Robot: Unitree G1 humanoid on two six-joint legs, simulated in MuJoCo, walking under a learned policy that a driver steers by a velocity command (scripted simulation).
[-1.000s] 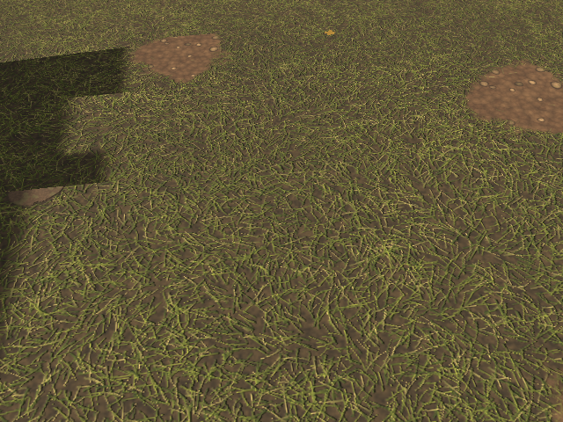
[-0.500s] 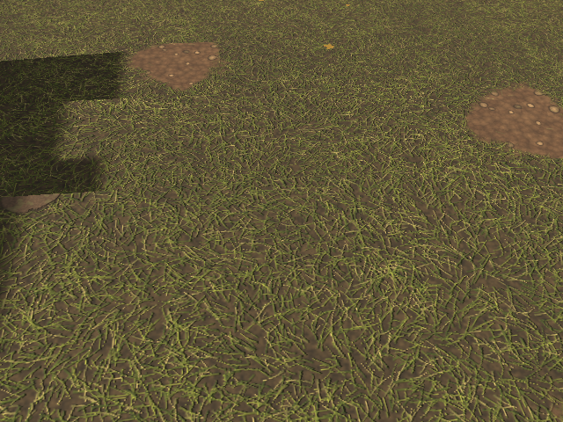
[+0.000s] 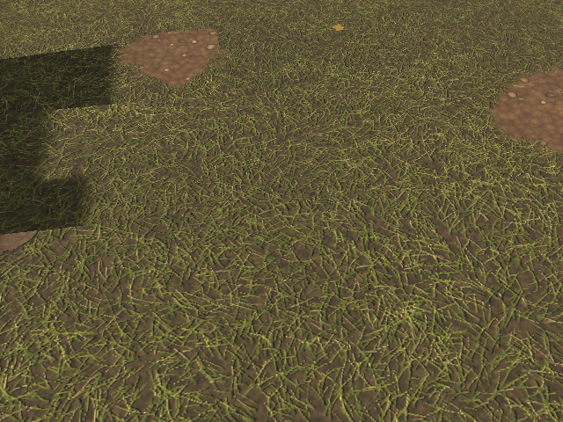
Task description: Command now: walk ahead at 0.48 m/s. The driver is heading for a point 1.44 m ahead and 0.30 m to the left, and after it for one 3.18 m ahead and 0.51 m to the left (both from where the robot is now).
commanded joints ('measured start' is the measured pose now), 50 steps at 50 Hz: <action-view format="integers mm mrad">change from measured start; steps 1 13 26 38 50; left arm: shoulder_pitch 79 277 223 37 185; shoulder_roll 78 169 150 5 161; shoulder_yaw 16 29 14 -50 19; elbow -1 99 61 10 9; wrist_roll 17 -4 -27 95 31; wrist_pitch -19 -14 -31 25 9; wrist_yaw -5 40 34 -30 -1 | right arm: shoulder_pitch -36 -371 -130 48 231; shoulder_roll -116 -57 -141 -45 -44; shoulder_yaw -37 -21 -50 -10 -22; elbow -89 -223 -186 -100 -31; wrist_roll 1 -17 -32 -119 -128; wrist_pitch -29 -3 -14 -33 -19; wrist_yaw -11 8 32 69 57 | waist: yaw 36 94 -24 0 64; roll -56 -50 60 42 -60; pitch -72 22 -152 -35 -347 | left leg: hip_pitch -356 -355 289 48 48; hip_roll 119 90 286 170 67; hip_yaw -37 51 -344 9 113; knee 88 -544 -905 -1019 -497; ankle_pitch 123 543 243 592 795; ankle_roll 20 -50 198 246 23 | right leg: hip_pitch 280 239 -323 -277 592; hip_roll -276 -217 -131 -131 -117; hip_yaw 369 131 138 60 103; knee -351 -442 732 200 93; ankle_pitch -15 100 -230 316 411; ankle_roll -170 -147 -1 33 -235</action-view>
